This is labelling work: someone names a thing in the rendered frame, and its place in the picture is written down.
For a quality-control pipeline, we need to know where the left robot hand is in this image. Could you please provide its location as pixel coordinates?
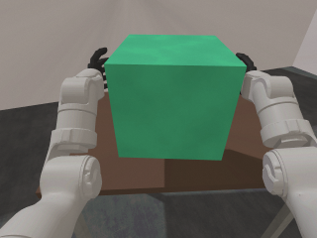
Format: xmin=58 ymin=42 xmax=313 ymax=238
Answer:
xmin=87 ymin=47 xmax=108 ymax=89

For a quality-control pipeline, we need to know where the robot right forearm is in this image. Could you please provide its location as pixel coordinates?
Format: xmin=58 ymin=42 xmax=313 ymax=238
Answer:
xmin=241 ymin=70 xmax=317 ymax=149

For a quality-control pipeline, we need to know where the right robot upper arm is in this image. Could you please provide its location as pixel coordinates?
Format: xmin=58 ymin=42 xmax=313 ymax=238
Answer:
xmin=263 ymin=146 xmax=317 ymax=238

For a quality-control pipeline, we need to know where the left robot upper arm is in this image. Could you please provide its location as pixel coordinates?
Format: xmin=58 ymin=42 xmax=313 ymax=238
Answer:
xmin=0 ymin=155 xmax=102 ymax=238

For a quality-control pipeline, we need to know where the right robot hand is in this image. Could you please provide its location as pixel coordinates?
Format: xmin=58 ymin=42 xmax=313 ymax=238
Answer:
xmin=236 ymin=53 xmax=257 ymax=95

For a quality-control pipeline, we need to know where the robot left forearm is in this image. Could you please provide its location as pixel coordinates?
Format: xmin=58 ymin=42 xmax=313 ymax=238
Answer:
xmin=40 ymin=68 xmax=105 ymax=194

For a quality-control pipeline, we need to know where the table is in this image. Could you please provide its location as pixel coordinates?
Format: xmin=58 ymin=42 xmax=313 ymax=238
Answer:
xmin=36 ymin=91 xmax=294 ymax=238

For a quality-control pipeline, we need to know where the carton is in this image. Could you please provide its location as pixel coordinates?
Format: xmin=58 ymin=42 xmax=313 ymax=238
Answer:
xmin=104 ymin=34 xmax=247 ymax=161

